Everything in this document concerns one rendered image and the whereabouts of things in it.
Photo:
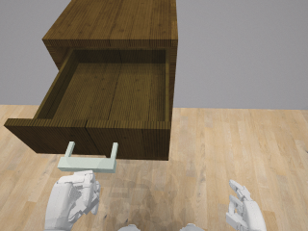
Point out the handle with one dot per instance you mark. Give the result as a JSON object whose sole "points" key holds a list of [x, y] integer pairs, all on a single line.
{"points": [[97, 165]]}

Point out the right robot hand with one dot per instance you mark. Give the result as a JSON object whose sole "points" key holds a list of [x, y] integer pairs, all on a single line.
{"points": [[249, 216]]}

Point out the drawer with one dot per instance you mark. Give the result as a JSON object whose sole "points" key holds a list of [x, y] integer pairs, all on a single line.
{"points": [[101, 96]]}

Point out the left robot hand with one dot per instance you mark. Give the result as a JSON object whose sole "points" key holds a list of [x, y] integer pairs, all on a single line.
{"points": [[81, 189]]}

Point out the cabinet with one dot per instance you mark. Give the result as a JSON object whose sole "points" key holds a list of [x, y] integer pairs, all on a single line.
{"points": [[118, 24]]}

